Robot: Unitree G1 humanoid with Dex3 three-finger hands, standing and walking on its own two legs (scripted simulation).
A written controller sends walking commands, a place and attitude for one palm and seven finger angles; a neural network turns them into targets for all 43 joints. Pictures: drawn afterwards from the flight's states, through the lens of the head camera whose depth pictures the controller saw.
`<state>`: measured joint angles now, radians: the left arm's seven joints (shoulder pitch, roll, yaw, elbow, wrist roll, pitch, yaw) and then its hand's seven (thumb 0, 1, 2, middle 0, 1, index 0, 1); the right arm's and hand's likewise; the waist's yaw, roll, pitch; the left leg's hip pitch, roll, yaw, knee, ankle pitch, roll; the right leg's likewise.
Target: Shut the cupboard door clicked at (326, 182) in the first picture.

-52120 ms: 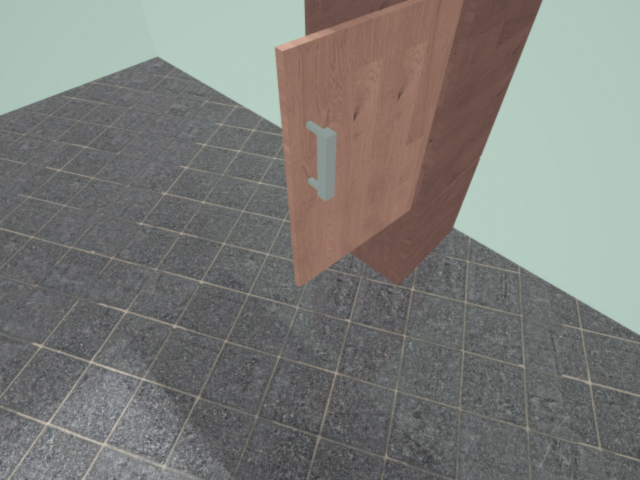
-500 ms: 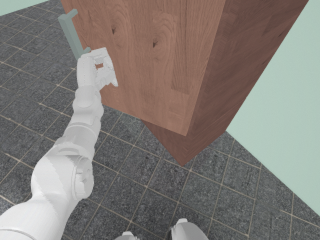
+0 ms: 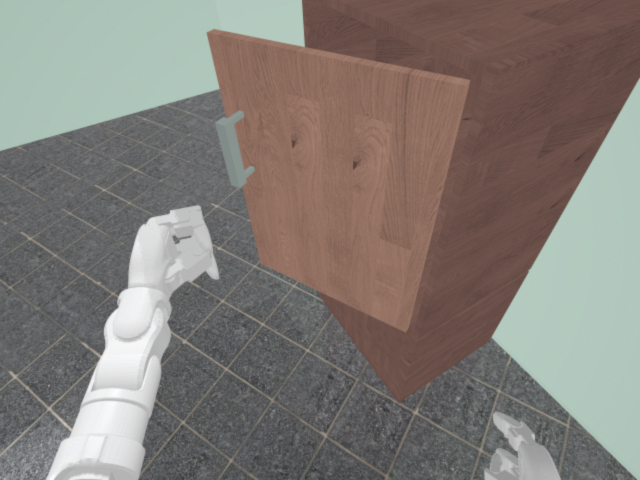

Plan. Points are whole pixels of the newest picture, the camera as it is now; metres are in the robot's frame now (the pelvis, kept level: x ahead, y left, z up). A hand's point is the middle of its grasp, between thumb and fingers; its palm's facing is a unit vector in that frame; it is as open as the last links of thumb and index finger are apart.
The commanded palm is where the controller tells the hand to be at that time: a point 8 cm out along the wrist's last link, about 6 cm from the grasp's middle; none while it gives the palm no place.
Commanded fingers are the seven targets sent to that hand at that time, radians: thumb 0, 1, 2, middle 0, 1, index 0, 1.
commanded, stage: draw the hand back to the body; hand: left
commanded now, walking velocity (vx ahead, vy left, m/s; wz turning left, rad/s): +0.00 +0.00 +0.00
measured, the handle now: (238, 149) +0.68 +0.19 +0.06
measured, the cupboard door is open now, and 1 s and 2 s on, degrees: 28 28 28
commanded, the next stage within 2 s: step back with the hand held close in 1.00 s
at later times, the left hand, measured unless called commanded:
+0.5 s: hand (55, 324) +0.24 +0.27 +0.16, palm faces +0.38 -0.86 -0.35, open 5.1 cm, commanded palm +0.18 +0.31 +0.18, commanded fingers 0.00 0.90 0.90 -0.34 -0.45 -0.34 -0.45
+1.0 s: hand (1, 359) +0.19 +0.29 +0.17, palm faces +0.48 -0.80 -0.37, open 7.4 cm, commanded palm +0.14 +0.32 +0.19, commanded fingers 0.00 0.90 0.90 -0.20 -0.30 -0.20 -0.30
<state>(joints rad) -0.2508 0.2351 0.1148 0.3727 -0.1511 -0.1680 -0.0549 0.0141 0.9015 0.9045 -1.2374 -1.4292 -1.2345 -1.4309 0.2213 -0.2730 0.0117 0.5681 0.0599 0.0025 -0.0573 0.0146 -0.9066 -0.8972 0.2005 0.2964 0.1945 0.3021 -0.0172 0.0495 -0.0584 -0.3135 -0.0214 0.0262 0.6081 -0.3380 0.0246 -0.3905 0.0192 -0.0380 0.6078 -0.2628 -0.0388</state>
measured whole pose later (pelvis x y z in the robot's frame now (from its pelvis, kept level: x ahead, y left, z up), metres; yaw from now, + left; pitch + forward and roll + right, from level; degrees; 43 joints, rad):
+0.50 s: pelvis +0.02 +0.02 +0.02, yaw +2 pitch -4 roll -1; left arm 0.34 0.32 0.24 -0.26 -0.08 -0.04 0.07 0.01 0.90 0.90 -0.61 -0.74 -0.61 -0.74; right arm 0.21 -0.21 0.06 0.60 0.01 0.00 -0.06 0.02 -0.90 -0.90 0.21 0.30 0.20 0.30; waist 0.05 0.08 0.00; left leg -0.06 -0.05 0.00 0.40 -0.28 0.05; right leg -0.12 0.00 -0.06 0.40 -0.21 -0.01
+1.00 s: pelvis +0.01 +0.02 +0.02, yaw +2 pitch -5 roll +0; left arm 0.45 0.34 0.33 -0.36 -0.08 -0.07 0.11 0.01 0.89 0.90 -0.22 -0.31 -0.21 -0.31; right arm 0.21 -0.22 0.03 0.63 0.01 -0.07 -0.07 0.02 -0.90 -0.90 0.20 0.30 0.20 0.30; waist 0.06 0.06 0.01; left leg -0.06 -0.04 0.00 0.42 -0.27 0.05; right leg -0.12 0.00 -0.06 0.41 -0.20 -0.01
